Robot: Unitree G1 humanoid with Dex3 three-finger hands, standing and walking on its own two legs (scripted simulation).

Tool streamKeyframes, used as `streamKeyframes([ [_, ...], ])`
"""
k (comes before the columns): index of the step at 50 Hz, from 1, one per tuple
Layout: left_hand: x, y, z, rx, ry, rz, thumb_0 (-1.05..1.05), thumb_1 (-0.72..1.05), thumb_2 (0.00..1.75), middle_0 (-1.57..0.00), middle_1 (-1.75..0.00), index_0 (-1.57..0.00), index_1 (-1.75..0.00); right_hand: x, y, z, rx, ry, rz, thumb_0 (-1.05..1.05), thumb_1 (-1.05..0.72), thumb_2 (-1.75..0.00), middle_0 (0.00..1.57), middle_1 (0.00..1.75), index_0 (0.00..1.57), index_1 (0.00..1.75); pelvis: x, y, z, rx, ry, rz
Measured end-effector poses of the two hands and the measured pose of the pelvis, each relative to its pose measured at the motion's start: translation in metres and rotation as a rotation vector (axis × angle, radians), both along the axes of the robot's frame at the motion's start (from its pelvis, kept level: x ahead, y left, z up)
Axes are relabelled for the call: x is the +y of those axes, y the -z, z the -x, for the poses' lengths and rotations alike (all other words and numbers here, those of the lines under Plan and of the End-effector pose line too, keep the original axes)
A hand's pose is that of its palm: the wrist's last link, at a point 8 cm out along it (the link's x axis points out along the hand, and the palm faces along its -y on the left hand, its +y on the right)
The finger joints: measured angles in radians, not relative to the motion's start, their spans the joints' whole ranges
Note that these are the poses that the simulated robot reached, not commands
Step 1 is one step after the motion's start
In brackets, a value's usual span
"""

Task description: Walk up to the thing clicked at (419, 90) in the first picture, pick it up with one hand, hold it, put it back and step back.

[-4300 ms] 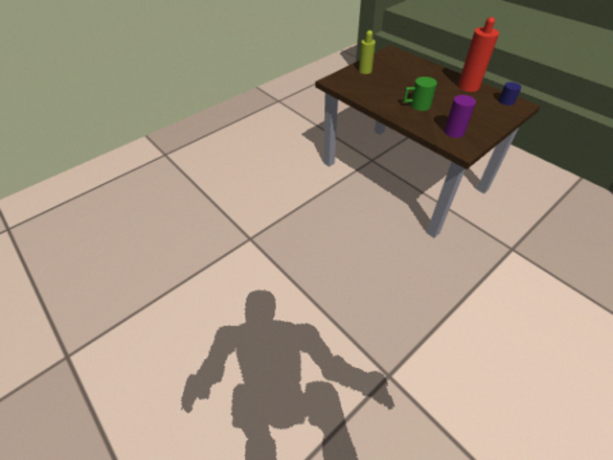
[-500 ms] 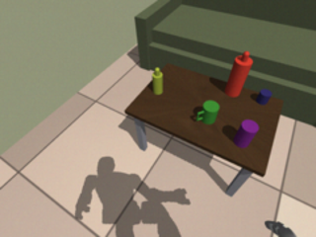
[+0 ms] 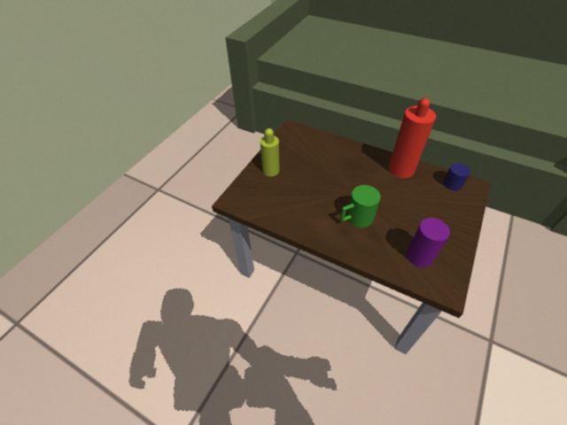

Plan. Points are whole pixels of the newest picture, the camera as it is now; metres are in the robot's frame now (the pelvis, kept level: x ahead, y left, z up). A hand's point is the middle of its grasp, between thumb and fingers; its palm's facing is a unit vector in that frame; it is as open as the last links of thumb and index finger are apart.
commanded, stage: walk up
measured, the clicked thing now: (358, 208) +0.69 -0.21 -0.29
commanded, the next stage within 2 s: stand in 0.38 s
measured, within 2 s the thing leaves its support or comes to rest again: neither
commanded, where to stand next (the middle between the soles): +0.06 -0.02 m, yaw +1 degrees
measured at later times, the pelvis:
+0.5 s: pelvis +0.01 +0.00 +0.00, yaw +0 degrees
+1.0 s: pelvis +0.02 +0.01 +0.00, yaw +0 degrees
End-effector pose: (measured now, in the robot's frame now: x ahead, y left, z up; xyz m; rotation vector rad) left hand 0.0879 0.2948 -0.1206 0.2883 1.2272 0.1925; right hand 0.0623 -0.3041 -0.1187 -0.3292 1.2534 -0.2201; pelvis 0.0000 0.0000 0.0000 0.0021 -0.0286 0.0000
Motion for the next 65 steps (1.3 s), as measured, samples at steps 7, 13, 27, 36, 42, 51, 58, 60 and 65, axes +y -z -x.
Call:
streamKeyframes([
  [7,0.001,0.001,0.004,0.012,-0.007,0.001,0.00,0.91,0.90,-0.20,-0.30,-0.20,-0.30,0.003,0.000,-0.002,-0.004,-0.002,-0.004,0.01,-0.91,-0.90,0.20,0.30,0.20,0.30,0.001,0.000,-0.002,0.000,0.001,-0.001],
  [13,0.002,0.001,0.009,0.022,-0.013,0.000,0.00,0.91,0.90,-0.20,-0.30,-0.20,-0.30,0.006,0.000,-0.010,-0.020,-0.008,-0.010,0.01,-0.91,-0.90,0.20,0.30,0.20,0.30,0.002,0.000,-0.003,0.000,0.001,-0.001],
  [27,0.004,-0.002,0.012,0.021,-0.014,-0.016,0.00,0.91,0.90,-0.20,-0.30,-0.20,-0.30,0.009,0.001,-0.027,-0.030,-0.027,-0.024,0.01,-0.91,-0.90,0.20,0.30,0.20,0.30,0.002,-0.001,-0.010,0.003,-0.006,0.001],
  [36,0.009,-0.005,0.006,0.009,-0.010,-0.031,0.00,0.91,0.90,-0.20,-0.30,-0.20,-0.30,0.011,0.001,-0.031,-0.028,-0.025,-0.030,0.01,-0.91,-0.90,0.20,0.30,0.20,0.30,0.004,-0.002,-0.015,-0.001,-0.006,0.002],
  [42,0.011,-0.006,0.000,0.001,-0.005,-0.036,0.00,0.91,0.90,-0.20,-0.30,-0.20,-0.30,0.012,0.001,-0.031,-0.027,-0.021,-0.029,0.01,-0.91,-0.90,0.20,0.30,0.20,0.30,0.005,-0.002,-0.018,-0.002,-0.005,0.001],
  [51,0.011,-0.005,-0.004,0.002,0.000,-0.033,0.00,0.91,0.90,-0.20,-0.30,-0.20,-0.30,0.012,0.001,-0.031,-0.020,-0.016,-0.025,0.01,-0.91,-0.90,0.20,0.30,0.20,0.30,0.006,-0.002,-0.020,-0.001,-0.004,0.000],
  [58,0.010,-0.004,-0.004,0.008,0.005,-0.031,0.00,0.91,0.90,-0.20,-0.30,-0.20,-0.30,0.011,0.000,-0.031,-0.015,-0.012,-0.023,0.01,-0.91,-0.90,0.20,0.30,0.20,0.30,0.006,-0.002,-0.022,0.000,-0.003,0.000],
  [60,0.010,-0.004,-0.004,0.009,0.005,-0.031,0.00,0.91,0.90,-0.20,-0.30,-0.20,-0.30,0.011,0.000,-0.031,-0.015,-0.012,-0.021,0.01,-0.91,-0.90,0.20,0.30,0.20,0.30,0.006,-0.002,-0.022,0.000,-0.003,0.001],
  [65,0.010,-0.004,-0.004,0.011,0.004,-0.030,0.00,0.91,0.90,-0.20,-0.30,-0.20,-0.30,0.012,0.000,-0.032,-0.014,-0.013,-0.020,0.01,-0.91,-0.90,0.20,0.30,0.20,0.30,0.007,-0.002,-0.023,0.000,-0.004,0.001],
])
